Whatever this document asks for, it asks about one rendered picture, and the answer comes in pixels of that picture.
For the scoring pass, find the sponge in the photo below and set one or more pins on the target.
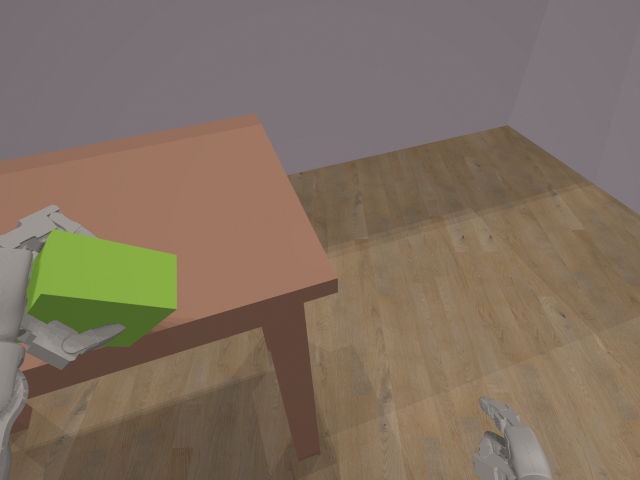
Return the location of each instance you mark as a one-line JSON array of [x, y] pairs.
[[86, 282]]

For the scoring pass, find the robot left hand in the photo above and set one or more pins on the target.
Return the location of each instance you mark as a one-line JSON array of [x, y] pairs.
[[54, 343]]

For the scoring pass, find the robot right hand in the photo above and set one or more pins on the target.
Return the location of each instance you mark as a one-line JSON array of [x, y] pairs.
[[518, 454]]

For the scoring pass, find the table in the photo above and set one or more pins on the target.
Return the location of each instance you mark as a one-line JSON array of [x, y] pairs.
[[216, 195]]

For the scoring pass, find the robot left forearm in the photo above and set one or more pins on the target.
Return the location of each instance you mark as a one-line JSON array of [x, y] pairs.
[[13, 397]]

